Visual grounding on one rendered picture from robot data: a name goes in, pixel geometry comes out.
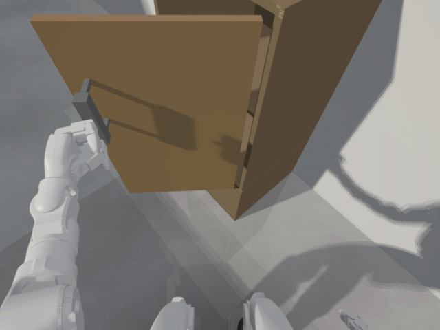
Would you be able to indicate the left robot thigh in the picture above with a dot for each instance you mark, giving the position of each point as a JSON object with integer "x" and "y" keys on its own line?
{"x": 175, "y": 316}

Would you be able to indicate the right robot thigh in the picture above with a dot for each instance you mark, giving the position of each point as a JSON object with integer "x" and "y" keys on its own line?
{"x": 264, "y": 314}

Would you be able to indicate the robot right hand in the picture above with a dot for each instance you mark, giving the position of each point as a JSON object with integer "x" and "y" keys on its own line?
{"x": 352, "y": 321}

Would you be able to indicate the robot left hand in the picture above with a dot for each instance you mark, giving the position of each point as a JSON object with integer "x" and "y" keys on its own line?
{"x": 63, "y": 157}

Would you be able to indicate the left robot upper arm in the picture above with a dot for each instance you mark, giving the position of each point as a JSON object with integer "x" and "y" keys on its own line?
{"x": 52, "y": 308}

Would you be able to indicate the handle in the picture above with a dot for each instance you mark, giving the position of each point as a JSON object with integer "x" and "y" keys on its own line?
{"x": 87, "y": 110}

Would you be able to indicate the robot thigh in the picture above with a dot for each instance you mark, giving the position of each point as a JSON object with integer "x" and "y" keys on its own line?
{"x": 264, "y": 314}
{"x": 175, "y": 316}

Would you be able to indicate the cupboard door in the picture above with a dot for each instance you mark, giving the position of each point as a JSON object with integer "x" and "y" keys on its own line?
{"x": 176, "y": 89}

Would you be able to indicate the left robot forearm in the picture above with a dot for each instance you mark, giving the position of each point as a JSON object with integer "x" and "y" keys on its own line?
{"x": 51, "y": 254}

